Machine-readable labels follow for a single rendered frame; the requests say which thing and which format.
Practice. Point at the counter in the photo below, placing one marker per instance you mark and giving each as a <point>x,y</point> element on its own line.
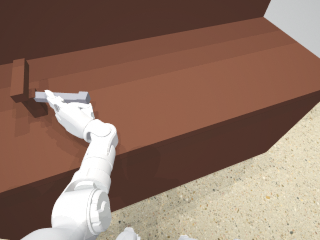
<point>191,86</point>

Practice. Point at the robot left hand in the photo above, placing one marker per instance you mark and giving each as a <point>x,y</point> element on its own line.
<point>74,116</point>

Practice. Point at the tap lever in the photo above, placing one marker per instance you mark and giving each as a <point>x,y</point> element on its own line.
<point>81,97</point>

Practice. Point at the robot left shin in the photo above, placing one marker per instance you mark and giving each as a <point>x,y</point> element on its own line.
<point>128,229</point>

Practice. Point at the robot left upper arm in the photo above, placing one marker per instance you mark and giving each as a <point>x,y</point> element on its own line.
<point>77,215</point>

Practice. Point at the left robot forearm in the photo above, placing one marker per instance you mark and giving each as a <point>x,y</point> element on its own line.
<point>98,161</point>

